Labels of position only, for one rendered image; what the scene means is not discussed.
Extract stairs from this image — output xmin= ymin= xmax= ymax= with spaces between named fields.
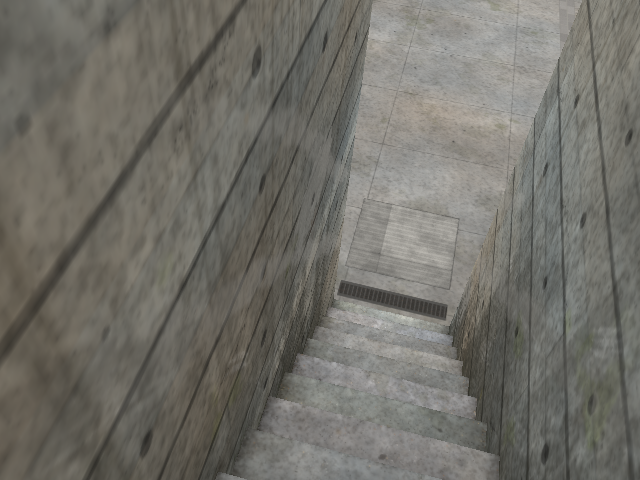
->
xmin=215 ymin=299 xmax=500 ymax=480

